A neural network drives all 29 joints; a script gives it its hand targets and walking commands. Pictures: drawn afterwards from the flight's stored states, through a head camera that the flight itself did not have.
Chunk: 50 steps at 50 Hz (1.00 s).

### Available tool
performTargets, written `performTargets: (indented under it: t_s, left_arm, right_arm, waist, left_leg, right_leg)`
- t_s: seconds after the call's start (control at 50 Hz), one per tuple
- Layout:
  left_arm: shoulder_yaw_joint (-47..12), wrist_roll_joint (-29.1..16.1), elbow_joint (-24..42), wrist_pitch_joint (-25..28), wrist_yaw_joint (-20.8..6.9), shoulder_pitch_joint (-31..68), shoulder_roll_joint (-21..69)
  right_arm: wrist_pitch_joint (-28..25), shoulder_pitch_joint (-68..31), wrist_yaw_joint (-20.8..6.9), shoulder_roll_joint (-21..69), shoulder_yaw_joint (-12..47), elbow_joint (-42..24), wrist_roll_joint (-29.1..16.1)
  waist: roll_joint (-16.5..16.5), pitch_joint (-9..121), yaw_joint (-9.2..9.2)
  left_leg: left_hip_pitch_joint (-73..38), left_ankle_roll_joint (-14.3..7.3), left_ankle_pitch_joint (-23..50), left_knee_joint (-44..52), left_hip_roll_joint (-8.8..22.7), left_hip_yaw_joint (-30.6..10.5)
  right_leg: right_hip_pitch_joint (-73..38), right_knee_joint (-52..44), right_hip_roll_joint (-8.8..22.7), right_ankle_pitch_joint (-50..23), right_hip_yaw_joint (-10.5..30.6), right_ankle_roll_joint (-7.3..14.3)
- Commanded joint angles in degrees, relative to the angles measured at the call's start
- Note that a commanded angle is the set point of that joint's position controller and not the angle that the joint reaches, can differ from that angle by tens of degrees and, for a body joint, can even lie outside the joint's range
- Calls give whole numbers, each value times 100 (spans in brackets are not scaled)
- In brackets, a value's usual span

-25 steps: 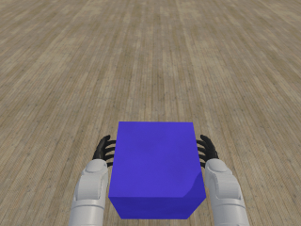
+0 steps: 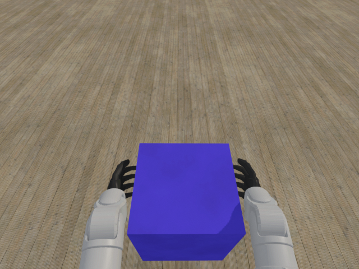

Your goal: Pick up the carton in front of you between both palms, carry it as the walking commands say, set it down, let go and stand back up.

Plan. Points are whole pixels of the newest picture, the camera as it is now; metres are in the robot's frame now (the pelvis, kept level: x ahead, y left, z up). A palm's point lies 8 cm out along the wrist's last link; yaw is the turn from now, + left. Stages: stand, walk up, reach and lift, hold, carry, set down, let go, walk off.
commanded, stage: hold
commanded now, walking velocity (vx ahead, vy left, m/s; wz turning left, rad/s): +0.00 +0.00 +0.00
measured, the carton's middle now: (183, 205) +0.28 +0.01 -0.04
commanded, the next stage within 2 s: set down in 0.22 s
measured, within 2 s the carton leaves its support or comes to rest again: neither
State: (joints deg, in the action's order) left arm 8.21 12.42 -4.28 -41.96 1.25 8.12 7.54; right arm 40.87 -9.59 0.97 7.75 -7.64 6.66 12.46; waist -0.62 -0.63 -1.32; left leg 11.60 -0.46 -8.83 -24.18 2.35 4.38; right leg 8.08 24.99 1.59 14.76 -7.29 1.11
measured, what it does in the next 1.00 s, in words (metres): lowers itself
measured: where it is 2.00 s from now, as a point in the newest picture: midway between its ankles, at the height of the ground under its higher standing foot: outside the picture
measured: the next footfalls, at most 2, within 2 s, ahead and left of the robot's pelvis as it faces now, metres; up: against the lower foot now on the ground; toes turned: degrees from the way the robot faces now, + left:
none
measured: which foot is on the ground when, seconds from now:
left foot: down 0.00-1.00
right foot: down 0.00-1.00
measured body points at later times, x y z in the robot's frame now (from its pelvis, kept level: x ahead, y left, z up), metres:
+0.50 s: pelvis -0.04 +0.03 -0.01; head -0.05 +0.04 +0.44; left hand +0.31 +0.14 +0.02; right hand +0.28 -0.16 +0.02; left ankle +0.03 +0.13 -0.74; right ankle -0.01 -0.09 -0.74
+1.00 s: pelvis -0.06 +0.03 -0.12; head +0.17 +0.02 +0.27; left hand +0.38 +0.14 -0.20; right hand +0.35 -0.16 -0.20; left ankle +0.03 +0.13 -0.74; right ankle -0.01 -0.09 -0.74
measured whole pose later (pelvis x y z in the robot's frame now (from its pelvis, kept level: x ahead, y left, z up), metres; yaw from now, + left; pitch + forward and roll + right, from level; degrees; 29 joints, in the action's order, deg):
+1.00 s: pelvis -0.06 +0.03 -0.12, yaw -6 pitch +33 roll +0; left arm 22.4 13.0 -28.1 -12.3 1.0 38.5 6.0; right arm 11.7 -38.5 0.7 6.8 -24.3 28.4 11.9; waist -0.9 2.5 0.0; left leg 77.2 -0.5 -20.6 -65.3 -1.3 -0.6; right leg 75.9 66.2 -1.9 22.8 1.8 -0.6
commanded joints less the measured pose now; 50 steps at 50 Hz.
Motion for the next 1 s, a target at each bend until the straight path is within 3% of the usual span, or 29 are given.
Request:
performTargets:
  t_s: [0.0,0.04,0.06,0.16,0.22,0.32,0.38,0.44,0.54,0.6,0.7,0.8,0.9,0.98]
  left_arm:
    - [-3140,-1252,631,250,-1181,2403,4600]
    - [-3115,-1264,572,303,-1211,2431,4604]
    - [-3087,-1240,503,318,-1238,2511,4546]
    - [-2714,-979,30,300,-1160,2369,4814]
    - [-2583,-901,-209,262,-1192,2524,4939]
    - [-2136,-779,-1077,388,-1361,3909,5219]
    - [-1606,-566,-1936,641,-1491,4904,5371]
    - [-714,-62,-2778,893,-1399,5434,5118]
    - [676,766,-3420,1334,-1071,5368,3974]
    - [954,925,-3425,1719,-977,5381,3547]
    - [384,688,-3357,2505,-952,5551,3947]
    - [-955,87,-3075,3261,-1051,6083,4734]
    - [-2068,-468,-2348,3293,-1099,6267,5021]
    - [-2107,-517,-2464,3002,-1223,6122,5007]
  right_arm:
    - [-273,-1698,-972,4601,2513,-236,-894]
    - [-298,-1901,-982,4680,2614,-341,-929]
    - [-300,-1981,-974,4739,2636,-328,-964]
    - [-215,-2623,-1223,4913,2985,-327,-1268]
    - [-167,-2754,-1315,4936,2845,-76,-1228]
    - [-369,-3853,-1496,4910,1988,1027,-809]
    - [-674,-4696,-1599,4933,1185,1975,-364]
    - [-974,-5291,-1557,4630,253,2733,153]
    - [-1336,-5349,-1316,3725,-910,3367,903]
    - [-1695,-5305,-1223,3413,-1119,3378,1019]
    - [-2484,-5434,-1192,3767,-601,3252,684]
    - [-3217,-5837,-1264,4547,618,2954,137]
    - [-3238,-6041,-1230,5010,1832,2235,-539]
    - [-2914,-5923,-1231,5203,1974,2318,-641]
  waist:
    - [-59,1534,279]
    - [51,1399,277]
    - [-71,1436,246]
    - [-58,1167,-111]
    - [-45,924,-84]
    - [67,492,159]
    - [70,465,314]
    - [157,278,365]
    - [92,275,196]
    - [56,697,99]
    - [61,1891,140]
    - [113,4057,290]
    - [175,6619,172]
    - [86,6408,48]
  left_leg:
    - [-1004,23,2057,167,-729,-898]
    - [-906,28,1730,252,-808,-860]
    - [-790,21,1413,290,-808,-870]
    - [-913,-108,735,400,-823,-870]
    - [-1045,-132,371,457,-763,-847]
    - [-963,-103,-876,326,-681,-788]
    - [-713,-52,-1550,174,-622,-881]
    - [-402,-53,-2038,-31,-597,-957]
    - [376,-54,-1822,-553,-648,-883]
    - [962,-16,-1291,-1028,-718,-769]
    - [1512,-3,-257,-1819,-854,-761]
    - [1847,80,813,-2853,-928,-764]
    - [2235,152,1834,-3790,-993,-708]
    - [3380,155,1212,-4108,-1050,-570]
  right_leg:
    - [-1120,-466,-499,-2683,1361,62]
    - [-1198,-507,-493,-2652,1367,0]
    - [-1368,-574,-497,-2293,1347,-18]
    - [-869,-550,-501,-1618,1288,-141]
    - [-534,-642,-518,-991,1256,-100]
    - [211,-589,-525,595,1166,122]
    - [444,-318,-553,1023,1117,195]
    - [847,9,-583,1238,1080,225]
    - [1598,624,-643,1082,1013,182]
    - [2154,1065,-703,744,967,117]
    - [3067,1771,-855,99,908,47]
    - [3816,2731,-972,-758,864,-75]
    - [4177,3635,-1058,-1706,855,-182]
    - [4764,3962,-1088,-1310,861,-268]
